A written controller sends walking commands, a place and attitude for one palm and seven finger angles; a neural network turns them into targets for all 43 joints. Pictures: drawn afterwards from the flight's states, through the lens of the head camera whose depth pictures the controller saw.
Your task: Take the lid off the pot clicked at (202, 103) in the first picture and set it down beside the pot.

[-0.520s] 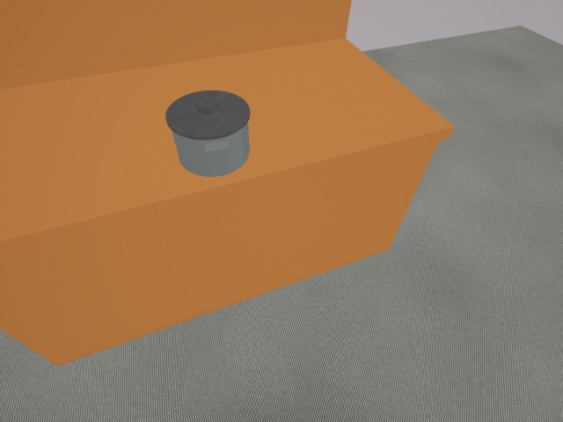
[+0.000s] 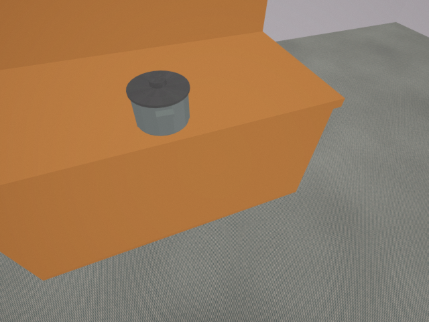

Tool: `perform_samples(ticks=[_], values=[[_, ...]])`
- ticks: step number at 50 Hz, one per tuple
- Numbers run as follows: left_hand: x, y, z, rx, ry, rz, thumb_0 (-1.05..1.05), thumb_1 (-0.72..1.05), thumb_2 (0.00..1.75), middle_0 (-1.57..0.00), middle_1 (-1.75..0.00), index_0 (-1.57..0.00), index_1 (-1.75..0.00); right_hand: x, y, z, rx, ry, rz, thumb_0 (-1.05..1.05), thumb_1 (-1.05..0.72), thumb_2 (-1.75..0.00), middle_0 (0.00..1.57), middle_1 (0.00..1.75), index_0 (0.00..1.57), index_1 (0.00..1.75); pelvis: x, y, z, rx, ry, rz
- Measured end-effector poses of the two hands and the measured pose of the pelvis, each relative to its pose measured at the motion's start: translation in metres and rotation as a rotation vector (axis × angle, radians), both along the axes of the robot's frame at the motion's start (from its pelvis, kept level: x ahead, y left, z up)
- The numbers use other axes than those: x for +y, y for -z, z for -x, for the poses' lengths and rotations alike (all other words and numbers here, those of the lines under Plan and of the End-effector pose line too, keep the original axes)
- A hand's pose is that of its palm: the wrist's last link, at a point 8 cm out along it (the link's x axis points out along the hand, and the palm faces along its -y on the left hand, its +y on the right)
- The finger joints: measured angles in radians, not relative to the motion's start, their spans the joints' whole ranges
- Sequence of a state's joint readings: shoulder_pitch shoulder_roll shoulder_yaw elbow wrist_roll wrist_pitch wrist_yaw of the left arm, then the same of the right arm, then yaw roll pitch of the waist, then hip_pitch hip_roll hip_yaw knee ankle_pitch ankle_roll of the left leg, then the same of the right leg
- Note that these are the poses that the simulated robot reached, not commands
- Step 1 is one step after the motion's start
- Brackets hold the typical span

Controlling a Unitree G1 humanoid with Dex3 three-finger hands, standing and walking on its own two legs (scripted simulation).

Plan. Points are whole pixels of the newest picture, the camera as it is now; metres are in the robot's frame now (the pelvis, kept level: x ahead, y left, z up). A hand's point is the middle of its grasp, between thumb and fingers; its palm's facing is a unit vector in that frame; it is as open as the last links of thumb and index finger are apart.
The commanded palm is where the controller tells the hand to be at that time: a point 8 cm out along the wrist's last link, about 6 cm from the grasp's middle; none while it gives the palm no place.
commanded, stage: look at it before walking up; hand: left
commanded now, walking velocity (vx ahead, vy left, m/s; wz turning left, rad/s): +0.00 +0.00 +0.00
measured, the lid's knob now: (157, 81) +0.75 +0.22 +0.04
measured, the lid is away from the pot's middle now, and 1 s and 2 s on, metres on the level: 0.00 0.00 0.00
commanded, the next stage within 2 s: turn to face it in 0.12 s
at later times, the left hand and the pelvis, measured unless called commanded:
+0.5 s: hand out of the picture +0.00 +0.19 -0.19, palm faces +0.13 -0.97 -0.21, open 7.4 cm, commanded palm none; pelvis -0.01 +0.00 -0.01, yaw +6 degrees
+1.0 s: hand out of the picture +0.01 +0.23 -0.16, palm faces +0.32 -0.91 -0.26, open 7.4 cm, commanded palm none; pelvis -0.01 +0.00 +0.00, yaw +19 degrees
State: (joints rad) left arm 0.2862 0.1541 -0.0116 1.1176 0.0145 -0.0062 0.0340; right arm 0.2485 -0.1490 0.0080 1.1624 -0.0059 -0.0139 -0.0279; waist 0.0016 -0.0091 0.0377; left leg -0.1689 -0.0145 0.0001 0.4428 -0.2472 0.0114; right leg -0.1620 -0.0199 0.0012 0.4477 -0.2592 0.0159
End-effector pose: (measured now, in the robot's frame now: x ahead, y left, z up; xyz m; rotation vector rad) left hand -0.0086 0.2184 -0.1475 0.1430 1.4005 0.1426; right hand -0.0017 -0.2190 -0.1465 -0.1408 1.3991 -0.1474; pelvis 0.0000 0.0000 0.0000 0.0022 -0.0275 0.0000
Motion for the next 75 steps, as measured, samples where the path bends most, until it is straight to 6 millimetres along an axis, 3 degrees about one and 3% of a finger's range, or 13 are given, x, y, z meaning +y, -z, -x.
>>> perform_samples(ticks=[21, 25, 31, 37, 43, 48, 54, 64, 69, 75], values=[[0.006, 0.004, 0.005, -0.016, -0.070, -0.018, 0.00, 0.91, 0.90, -0.20, -0.30, -0.20, -0.30, -0.005, 0.006, 0.000, 0.033, -0.039, 0.003, 0.00, -0.91, -0.90, 0.20, 0.30, 0.20, 0.30, -0.001, 0.007, 0.008, 0.014, -0.058, 0.009], [0.019, 0.009, 0.007, -0.047, -0.112, -0.035, 0.00, 0.90, 0.90, -0.21, -0.30, -0.21, -0.30, -0.010, 0.008, -0.013, 0.025, -0.078, 0.032, 0.01, -0.91, -0.90, 0.20, 0.30, 0.20, 0.30, 0.003, 0.014, 0.012, 0.017, -0.108, 0.023], [0.048, 0.023, 0.010, -0.094, -0.189, -0.041, 0.00, 0.90, 0.90, -0.21, -0.30, -0.21, -0.30, -0.007, 0.001, -0.049, -0.054, -0.169, 0.094, 0.01, -0.91, -0.90, 0.20, 0.30, 0.20, 0.30, 0.019, 0.023, 0.015, 0.008, -0.190, 0.012], [0.065, 0.003, 0.000, -0.143, -0.216, -0.054, 0.00, 0.91, 0.90, -0.20, -0.30, -0.20, -0.30, 0.004, -0.018, -0.070, -0.102, -0.233, 0.104, 0.00, -0.91, -0.90, 0.20, 0.30, 0.20, 0.30, 0.025, 0.006, 0.018, 0.029, -0.234, 0.028], [0.068, -0.012, -0.003, -0.175, -0.241, -0.073, 0.00, 0.91, 0.90, -0.20, -0.30, -0.20, -0.30, 0.012, -0.023, -0.090, -0.132, -0.281, 0.075, 0.00, -0.91, -0.90, 0.20, 0.30, 0.20, 0.30, 0.021, -0.002, 0.016, 0.043, -0.278, 0.028], [0.057, -0.018, -0.002, -0.173, -0.265, -0.095, 0.00, 0.91, 0.90, -0.20, -0.30, -0.20, -0.30, 0.009, -0.016, -0.103, -0.133, -0.315, 0.043, 0.00, -0.91, -0.90, 0.20, 0.30, 0.21, 0.30, 0.010, -0.002, 0.013, 0.047, -0.318, 0.018], [0.030, -0.022, 0.005, -0.188, -0.305, -0.139, 0.00, 0.91, 0.90, -0.20, -0.30, -0.20, -0.30, -0.009, 0.005, -0.117, -0.109, -0.352, -0.002, 0.00, -0.90, -0.90, 0.20, 0.30, 0.21, 0.30, -0.015, 0.007, 0.005, 0.054, -0.357, -0.013], [-0.030, -0.026, 0.058, -0.091, -0.419, -0.094, 0.00, 0.90, 0.90, -0.20, -0.30, -0.20, -0.30, -0.025, 0.000, -0.147, -0.086, -0.421, -0.015, 0.01, -0.91, -0.90, 0.20, 0.30, 0.20, 0.30, -0.032, -0.003, -0.016, 0.026, -0.418, -0.014], [-0.060, -0.016, 0.087, 0.015, -0.476, -0.010, 0.00, 0.90, 0.90, -0.20, -0.30, -0.20, -0.30, -0.012, -0.007, -0.171, -0.093, -0.446, -0.001, 0.01, -0.91, -0.90, 0.19, 0.30, 0.20, 0.30, -0.026, -0.003, -0.033, 0.031, -0.419, -0.006], [-0.077, 0.003, 0.111, 0.167, -0.517, 0.107, 0.00, 0.90, 0.90, -0.21, -0.30, -0.21, -0.30, 0.025, -0.010, -0.211, -0.189, -0.465, 0.016, 0.01, -0.91, -0.90, 0.19, 0.30, 0.20, 0.30, -0.005, 0.009, -0.054, 0.031, -0.392, 0.019]])
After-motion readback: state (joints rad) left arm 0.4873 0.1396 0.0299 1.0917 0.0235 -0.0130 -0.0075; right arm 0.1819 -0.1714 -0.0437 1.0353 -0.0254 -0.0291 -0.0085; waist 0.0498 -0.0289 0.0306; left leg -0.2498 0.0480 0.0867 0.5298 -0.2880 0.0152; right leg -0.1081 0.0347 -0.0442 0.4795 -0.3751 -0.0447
